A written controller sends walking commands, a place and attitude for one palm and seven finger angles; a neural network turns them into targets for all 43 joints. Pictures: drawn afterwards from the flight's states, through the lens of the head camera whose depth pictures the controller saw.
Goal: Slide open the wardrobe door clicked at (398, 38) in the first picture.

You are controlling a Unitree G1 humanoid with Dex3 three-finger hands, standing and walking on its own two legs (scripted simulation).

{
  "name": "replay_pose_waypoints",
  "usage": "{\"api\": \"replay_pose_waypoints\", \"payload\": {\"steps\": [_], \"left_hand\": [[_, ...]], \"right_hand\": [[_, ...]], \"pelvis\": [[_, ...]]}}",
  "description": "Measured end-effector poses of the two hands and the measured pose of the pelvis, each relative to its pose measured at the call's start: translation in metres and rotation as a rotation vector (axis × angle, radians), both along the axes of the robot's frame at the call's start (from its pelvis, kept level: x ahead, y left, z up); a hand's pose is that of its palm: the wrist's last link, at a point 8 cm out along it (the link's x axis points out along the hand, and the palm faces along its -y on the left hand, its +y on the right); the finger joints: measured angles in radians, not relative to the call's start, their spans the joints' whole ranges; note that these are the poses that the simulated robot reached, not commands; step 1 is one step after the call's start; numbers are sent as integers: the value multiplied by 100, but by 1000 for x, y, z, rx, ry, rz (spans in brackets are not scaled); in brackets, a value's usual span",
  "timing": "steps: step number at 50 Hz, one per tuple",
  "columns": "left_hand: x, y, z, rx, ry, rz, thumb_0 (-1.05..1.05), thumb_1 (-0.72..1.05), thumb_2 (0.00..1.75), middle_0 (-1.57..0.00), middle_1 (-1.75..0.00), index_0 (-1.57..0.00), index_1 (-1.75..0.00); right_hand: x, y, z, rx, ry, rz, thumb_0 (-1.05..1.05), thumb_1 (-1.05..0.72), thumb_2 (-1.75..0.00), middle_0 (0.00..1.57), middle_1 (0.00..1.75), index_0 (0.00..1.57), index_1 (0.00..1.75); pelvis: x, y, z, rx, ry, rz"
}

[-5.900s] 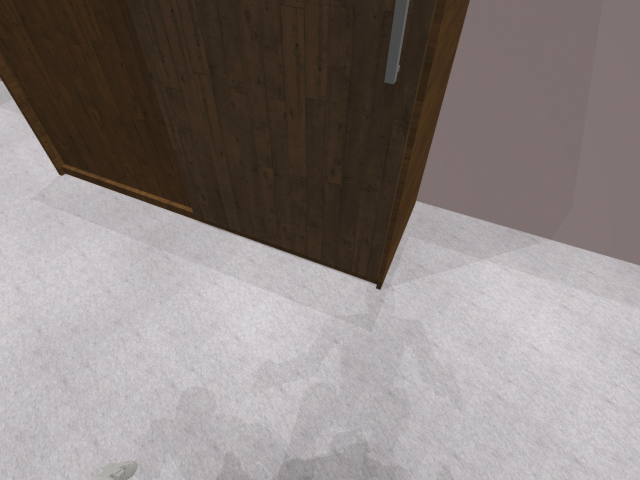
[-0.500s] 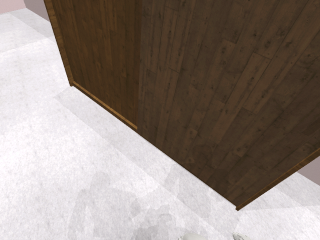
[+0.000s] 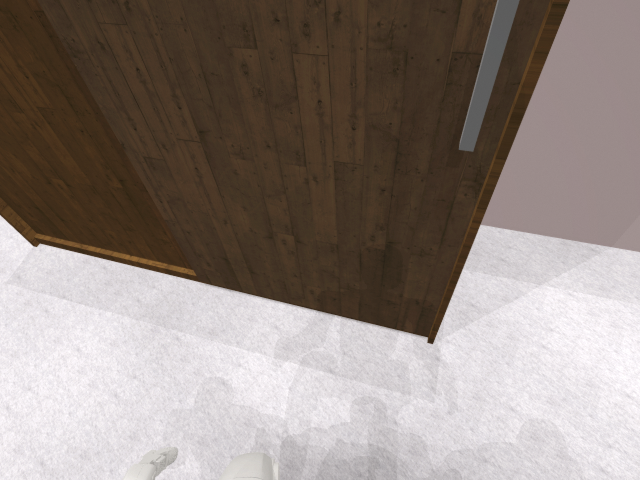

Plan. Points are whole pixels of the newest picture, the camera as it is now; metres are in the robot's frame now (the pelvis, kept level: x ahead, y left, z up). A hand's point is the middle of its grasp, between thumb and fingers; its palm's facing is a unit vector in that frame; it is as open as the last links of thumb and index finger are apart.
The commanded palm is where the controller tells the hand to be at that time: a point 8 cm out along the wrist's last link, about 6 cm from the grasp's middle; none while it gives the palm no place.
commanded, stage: turn to face it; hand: right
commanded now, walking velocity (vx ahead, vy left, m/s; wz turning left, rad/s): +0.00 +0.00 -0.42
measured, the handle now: (485, 72) +0.60 -0.22 +0.18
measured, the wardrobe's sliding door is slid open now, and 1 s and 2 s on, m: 0.00 0.00 0.00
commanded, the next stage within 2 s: take the last steps up to it in 0.42 s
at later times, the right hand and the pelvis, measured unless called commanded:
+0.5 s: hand out of the picture +0.05 -0.15 -0.15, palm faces +0.17 +0.95 -0.27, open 7.4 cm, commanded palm none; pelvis -0.02 +0.06 +0.00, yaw -11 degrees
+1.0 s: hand out of the picture -0.15 -0.11 -0.18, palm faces +0.38 +0.92 -0.12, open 7.4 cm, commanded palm none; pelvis +0.00 +0.01 -0.01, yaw -15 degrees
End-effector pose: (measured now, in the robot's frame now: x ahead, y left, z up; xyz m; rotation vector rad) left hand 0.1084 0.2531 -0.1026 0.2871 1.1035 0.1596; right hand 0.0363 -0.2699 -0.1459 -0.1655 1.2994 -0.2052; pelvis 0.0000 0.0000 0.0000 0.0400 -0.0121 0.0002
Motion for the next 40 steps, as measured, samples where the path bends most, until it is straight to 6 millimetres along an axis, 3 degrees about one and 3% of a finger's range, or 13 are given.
{"api": "replay_pose_waypoints", "payload": {"steps": [5,10,17,21,24,32,36,40], "left_hand": [[-14,-14,-5,-28,35,-10,0,90,90,-20,-30,-20,-30],[-39,-15,-15,-56,94,-1,0,90,90,-20,-30,-20,-30],[-77,5,-34,-87,196,16,1,90,90,-20,-30,-20,-30],[-90,25,-50,-112,238,11,1,90,90,-20,-30,-20,-30],[-91,39,-57,-122,256,0,1,91,90,-20,-30,-20,-30],[-72,60,-48,-103,260,-84,1,91,90,-20,-30,-20,-30],[-56,57,-43,-84,259,-134,1,91,90,-20,-30,-19,-30],[-31,40,-36,-71,230,-183,1,91,90,-20,-30,-19,-30]], "right_hand": [[16,-2,9,-4,-83,-18,1,-91,-90,20,30,20,30],[27,5,16,-13,-133,-28,0,-91,-90,20,30,20,30],[33,33,26,-30,-172,-27,0,-91,-90,20,30,20,30],[25,56,28,-52,-196,-42,0,-91,-90,20,30,20,30],[6,73,31,-63,-186,-61,0,-91,-90,20,30,20,30],[-61,102,33,-41,-107,-190,0,-91,-90,20,30,20,30],[-101,109,28,-18,-44,-257,0,-92,-90,20,30,20,30],[-145,119,20,32,60,-316,0,-92,-90,20,30,20,30]], "pelvis": [[-3,-4,3,-3,-2,-47],[-6,1,3,-13,1,-89],[-13,22,0,-30,12,-134],[-17,42,-7,-55,20,-157],[-21,55,-6,-54,7,-182],[-23,69,4,-70,-2,-245],[-20,67,5,-61,4,-265],[-16,56,6,-52,14,-274]]}}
